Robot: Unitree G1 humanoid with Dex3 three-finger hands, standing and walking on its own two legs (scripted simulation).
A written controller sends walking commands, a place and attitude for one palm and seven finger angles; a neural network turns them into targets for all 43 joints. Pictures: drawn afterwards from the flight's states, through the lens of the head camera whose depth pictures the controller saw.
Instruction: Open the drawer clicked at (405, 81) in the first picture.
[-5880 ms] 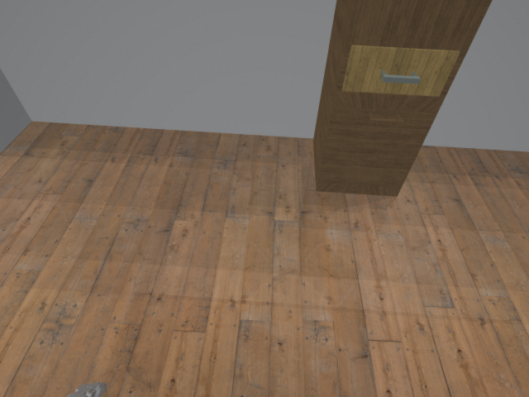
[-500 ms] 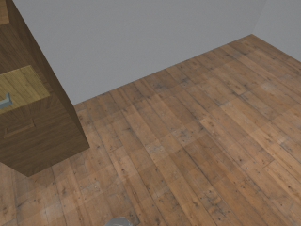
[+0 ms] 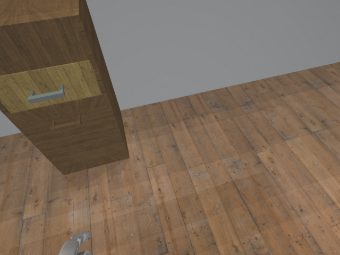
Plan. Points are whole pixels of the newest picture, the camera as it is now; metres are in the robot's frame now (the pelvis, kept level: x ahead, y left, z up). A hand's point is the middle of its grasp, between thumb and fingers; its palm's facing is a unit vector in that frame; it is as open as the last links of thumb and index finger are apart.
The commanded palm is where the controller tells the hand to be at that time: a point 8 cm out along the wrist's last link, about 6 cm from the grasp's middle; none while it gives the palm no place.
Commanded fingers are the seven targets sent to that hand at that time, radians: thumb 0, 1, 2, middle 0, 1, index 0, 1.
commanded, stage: turn to face it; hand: left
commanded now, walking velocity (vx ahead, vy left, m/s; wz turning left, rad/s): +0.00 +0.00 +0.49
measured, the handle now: (47, 93) +0.70 +0.53 -0.08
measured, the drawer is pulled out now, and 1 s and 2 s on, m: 0.00 0.00 0.00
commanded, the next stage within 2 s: take the last steps up to it in 0.34 s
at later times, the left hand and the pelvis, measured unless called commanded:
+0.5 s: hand out of the picture -0.08 +0.23 -0.18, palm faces +0.30 -0.92 -0.24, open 7.4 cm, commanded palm none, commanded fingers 0.00 0.90 0.90 -0.20 -0.30 -0.20 -0.30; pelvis -0.04 +0.02 +0.00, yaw +14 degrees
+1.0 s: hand out of the picture +0.03 +0.21 -0.15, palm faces +0.37 -0.90 -0.23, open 7.3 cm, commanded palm none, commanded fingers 0.00 0.90 0.90 -0.20 -0.30 -0.20 -0.30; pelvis +0.04 +0.02 +0.01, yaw +18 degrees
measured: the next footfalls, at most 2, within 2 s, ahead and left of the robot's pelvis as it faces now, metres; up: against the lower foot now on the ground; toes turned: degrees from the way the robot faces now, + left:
left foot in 0.44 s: -0.04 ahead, +0.14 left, +0.00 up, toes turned +18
right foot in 0.88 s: +0.10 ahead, -0.06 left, +0.00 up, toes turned +10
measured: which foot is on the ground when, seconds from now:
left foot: down 0.00-0.00, up 0.02-0.42, down 0.44-0.90, up 0.92-1.00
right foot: down 0.00-0.44, up 0.46-0.86, down 0.88-1.00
